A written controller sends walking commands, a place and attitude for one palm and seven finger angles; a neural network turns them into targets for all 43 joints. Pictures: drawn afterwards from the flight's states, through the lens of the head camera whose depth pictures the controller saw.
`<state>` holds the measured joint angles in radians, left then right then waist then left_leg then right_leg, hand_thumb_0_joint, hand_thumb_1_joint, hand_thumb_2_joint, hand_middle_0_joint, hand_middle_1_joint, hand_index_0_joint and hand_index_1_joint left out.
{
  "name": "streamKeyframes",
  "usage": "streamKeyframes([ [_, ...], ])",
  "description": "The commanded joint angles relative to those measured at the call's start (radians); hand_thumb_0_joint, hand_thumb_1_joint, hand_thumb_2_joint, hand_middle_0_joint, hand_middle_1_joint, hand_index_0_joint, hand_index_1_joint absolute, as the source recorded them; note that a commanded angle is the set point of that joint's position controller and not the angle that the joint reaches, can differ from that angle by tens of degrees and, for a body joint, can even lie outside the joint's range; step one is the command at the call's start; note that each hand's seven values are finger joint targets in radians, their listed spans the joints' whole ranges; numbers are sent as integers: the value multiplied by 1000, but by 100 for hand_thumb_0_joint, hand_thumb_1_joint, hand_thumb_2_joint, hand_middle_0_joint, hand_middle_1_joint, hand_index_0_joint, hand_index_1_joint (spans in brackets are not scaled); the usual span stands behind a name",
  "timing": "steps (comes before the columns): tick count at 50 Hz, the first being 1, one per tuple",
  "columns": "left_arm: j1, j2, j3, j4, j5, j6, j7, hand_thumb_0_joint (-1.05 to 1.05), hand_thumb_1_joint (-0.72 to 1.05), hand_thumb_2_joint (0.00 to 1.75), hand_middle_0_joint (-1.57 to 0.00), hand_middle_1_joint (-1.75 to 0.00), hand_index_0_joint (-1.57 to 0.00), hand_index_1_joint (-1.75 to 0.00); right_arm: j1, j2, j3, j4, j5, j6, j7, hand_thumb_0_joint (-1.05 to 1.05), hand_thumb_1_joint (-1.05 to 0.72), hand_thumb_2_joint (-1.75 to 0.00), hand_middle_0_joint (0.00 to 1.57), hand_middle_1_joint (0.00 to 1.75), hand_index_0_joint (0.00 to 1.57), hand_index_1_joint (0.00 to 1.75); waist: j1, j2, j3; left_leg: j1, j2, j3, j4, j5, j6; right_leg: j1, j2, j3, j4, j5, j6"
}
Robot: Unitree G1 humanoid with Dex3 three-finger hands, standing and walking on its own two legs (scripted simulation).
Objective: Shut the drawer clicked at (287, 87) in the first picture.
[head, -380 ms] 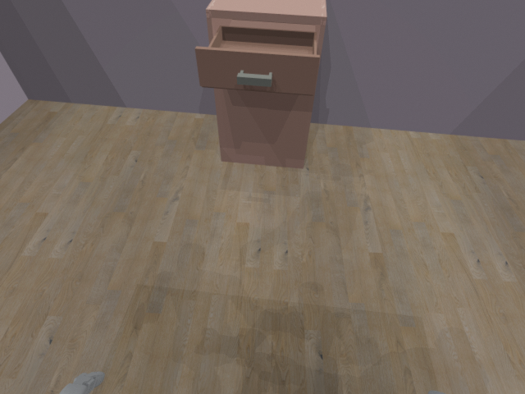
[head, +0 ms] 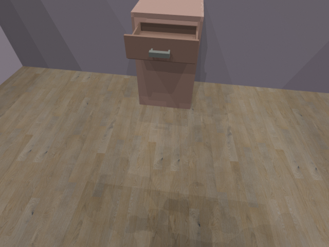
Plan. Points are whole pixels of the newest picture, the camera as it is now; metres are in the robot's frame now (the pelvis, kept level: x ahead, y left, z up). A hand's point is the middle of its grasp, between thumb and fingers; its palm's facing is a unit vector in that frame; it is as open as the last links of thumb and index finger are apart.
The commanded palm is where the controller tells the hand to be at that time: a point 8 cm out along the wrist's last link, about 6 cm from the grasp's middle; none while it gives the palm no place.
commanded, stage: stand and wait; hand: left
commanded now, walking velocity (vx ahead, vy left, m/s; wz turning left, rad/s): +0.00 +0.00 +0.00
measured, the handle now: (159, 52) +1.13 +0.09 -0.08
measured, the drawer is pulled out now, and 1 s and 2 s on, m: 0.28 0.28 0.28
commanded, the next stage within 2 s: look at it before walking up in 0.44 s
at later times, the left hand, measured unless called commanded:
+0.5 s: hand out of the picture +0.06 +0.23 -0.15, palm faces -0.03 -0.94 -0.33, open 7.4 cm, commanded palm none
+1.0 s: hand out of the picture +0.06 +0.23 -0.15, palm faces -0.03 -0.94 -0.33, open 7.4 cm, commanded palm none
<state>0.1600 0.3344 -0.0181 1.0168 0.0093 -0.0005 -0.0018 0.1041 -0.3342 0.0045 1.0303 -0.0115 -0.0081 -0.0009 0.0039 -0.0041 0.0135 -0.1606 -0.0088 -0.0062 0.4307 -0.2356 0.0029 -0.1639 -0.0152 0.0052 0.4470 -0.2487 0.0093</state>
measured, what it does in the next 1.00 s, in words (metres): stands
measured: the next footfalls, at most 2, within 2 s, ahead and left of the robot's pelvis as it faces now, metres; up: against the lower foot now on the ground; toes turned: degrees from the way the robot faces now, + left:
right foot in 1.82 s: +0.32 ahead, -0.15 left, +0.00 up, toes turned -13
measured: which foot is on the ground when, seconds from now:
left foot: down 0.00-1.00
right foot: down 0.00-1.00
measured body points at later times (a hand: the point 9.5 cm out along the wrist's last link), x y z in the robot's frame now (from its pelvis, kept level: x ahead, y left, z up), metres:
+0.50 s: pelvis -0.02 -0.01 +0.00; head -0.02 -0.01 +0.45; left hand +0.06 +0.28 -0.13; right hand +0.04 -0.31 -0.13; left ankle +0.00 +0.12 -0.74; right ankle +0.00 -0.12 -0.74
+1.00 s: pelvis -0.01 -0.01 +0.00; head -0.01 -0.01 +0.45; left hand +0.06 +0.28 -0.13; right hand +0.06 -0.31 -0.13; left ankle +0.00 +0.12 -0.74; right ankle +0.00 -0.12 -0.74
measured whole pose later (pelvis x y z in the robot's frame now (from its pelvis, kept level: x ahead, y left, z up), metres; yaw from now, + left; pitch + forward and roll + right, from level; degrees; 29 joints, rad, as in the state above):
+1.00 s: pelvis -0.01 -0.01 +0.00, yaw +0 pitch -2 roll +0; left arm 0.16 0.34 -0.01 1.09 0.01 -0.01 0.00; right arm 0.14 -0.33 0.01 1.11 -0.01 -0.01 0.00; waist 0.00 0.00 0.02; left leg -0.15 0.02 -0.01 0.37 -0.19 -0.02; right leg -0.16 0.01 0.00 0.38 -0.20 -0.01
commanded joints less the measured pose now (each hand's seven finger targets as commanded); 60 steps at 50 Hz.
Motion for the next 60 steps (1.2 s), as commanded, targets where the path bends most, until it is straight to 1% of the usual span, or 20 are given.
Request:
streamKeyframes([
  [1,-58,212,54,-58,2,-26,14,0,90,90,-20,-30,-20,-30,-57,-197,-43,-58,-1,-22,-10,0,-90,-90,20,30,20,30,-5,-2,-43,2,108,-92,-80,135,32,3,-104,96,-92,138,-42],
  [5,-54,212,53,-35,0,-28,13,0,90,90,-20,-30,-20,-30,-43,-199,-40,-32,-1,-22,-9,0,-90,-90,20,30,20,30,-6,7,-36,-5,108,-90,-90,103,26,-1,-106,111,-113,93,-44],
  [8,-49,211,52,-22,0,-27,13,0,90,90,-20,-30,-20,-30,-32,-197,-37,-18,0,-21,-9,0,-90,-90,20,30,20,30,-5,-4,-27,-13,110,-93,-99,80,26,-4,-105,113,-126,55,-43],
  [12,-45,210,52,-8,-1,-28,13,0,90,90,-20,-30,-20,-30,-19,-201,-35,0,0,-23,-10,0,-90,-90,20,30,20,30,-4,2,-36,-9,115,-94,-103,94,23,4,-105,111,-127,65,-44],
  [18,-42,207,51,4,-1,-27,14,0,90,90,-20,-30,-20,-30,-6,-195,-34,17,0,-21,-9,0,-90,-90,20,30,20,30,-2,1,-11,-23,115,-96,-115,64,21,-11,-103,117,-141,23,-43],
  [19,-43,207,51,6,-1,-27,14,0,90,90,-20,-30,-20,-30,-5,-197,-34,18,0,-21,-9,0,-90,-90,20,30,20,30,-3,-9,-11,-22,115,-98,-114,71,21,-11,-102,121,-143,27,-44],
  [24,-48,205,52,6,0,-27,14,0,90,90,-20,-30,-20,-30,4,-195,-36,24,0,-22,-8,0,-90,-90,20,30,20,30,-3,0,-7,-29,116,-98,-123,59,19,-15,-101,120,-145,10,-41],
  [28,-49,203,53,6,1,-27,14,0,90,90,-20,-30,-20,-30,6,-193,-36,24,-1,-24,-9,0,-90,-90,20,30,20,30,-3,1,-10,-27,118,-101,-123,75,20,-13,-99,119,-140,29,-42],
  [32,-47,201,54,4,2,-30,14,0,90,90,-20,-30,-20,-30,4,-193,-36,22,1,-26,-10,0,-90,-90,20,30,20,30,-2,-2,-35,-9,124,-99,-117,108,20,2,-100,114,-133,77,-42],
  [36,-50,201,54,5,2,-29,15,0,90,90,-20,-30,-20,-30,2,-194,-36,22,2,-28,-11,0,-90,-90,20,30,20,30,-2,11,-37,-3,127,-103,-123,131,21,10,-97,106,-124,111,-41],
  [41,-46,202,54,7,3,-30,14,0,90,90,-20,-30,-20,-30,-3,-192,-36,21,2,-25,-11,0,-90,-90,20,30,20,30,-2,-6,-20,0,125,-98,-126,114,19,-4,-99,112,-138,95,-41],
  [43,-49,202,53,8,2,-29,14,0,90,90,-20,-30,-20,-30,-4,-195,-36,22,1,-25,-11,0,-90,-90,20,30,20,30,-3,-2,-17,-1,123,-98,-127,107,18,-6,-99,113,-142,85,-40],
  [44,-47,203,53,9,2,-30,14,0,90,90,-20,-30,-20,-30,-6,-196,-36,22,1,-25,-11,0,-90,-90,20,30,20,30,-3,5,-22,4,123,-98,-127,114,18,-4,-101,116,-142,91,-41],
  [46,-46,204,54,8,3,-31,14,0,90,90,-20,-30,-20,-30,-5,-194,-36,20,2,-24,-10,0,-90,-90,20,30,20,30,-3,-8,-26,7,125,-98,-124,120,18,-1,-101,112,-142,100,-41],
  [51,-42,205,53,10,2,-31,14,0,90,90,-20,-30,-20,-30,-10,-195,-34,22,2,-25,-11,0,-90,-90,20,30,20,30,-2,15,-27,13,126,-98,-128,130,18,5,-100,112,-143,115,-41],
  [55,-41,205,52,13,1,-32,13,0,90,90,-20,-30,-20,-30,-10,-197,-33,23,2,-26,-11,0,-90,-90,20,30,20,30,-3,14,-42,21,128,-97,-129,144,17,18,-102,110,-141,135,-40],
  [56,-41,207,53,13,2,-32,14,0,90,90,-20,-30,-20,-30,-9,-196,-34,21,3,-25,-12,0,-90,-90,20,30,20,30,-2,-2,-41,23,128,-98,-126,150,17,17,-101,110,-141,144,-41],
  [58,-40,207,52,13,1,-33,14,0,90,90,-20,-30,-20,-30,-13,-198,-33,23,3,-26,-12,0,-90,-90,20,30,20,30,-2,6,-42,25,129,-95,-127,154,16,22,-104,108,-141,154,-40],
  [59,3,121,37,36,-1,-24,17,0,90,90,-20,-30,-20,-30,20,-113,-14,42,-2,-18,-9,0,-90,-90,20,30,20,30,-1,-6,-58,29,125,-77,-115,103,5,27,-105,105,-147,84,-29],
  [60,40,85,27,50,1,-13,17,0,90,90,-20,-30,-20,-30,59,-68,-4,53,-5,-8,-6,0,-90,-90,20,30,20,30,0,-22,-49,13,110,-59,-93,2,-1,19,-99,114,-149,-50,-27],
])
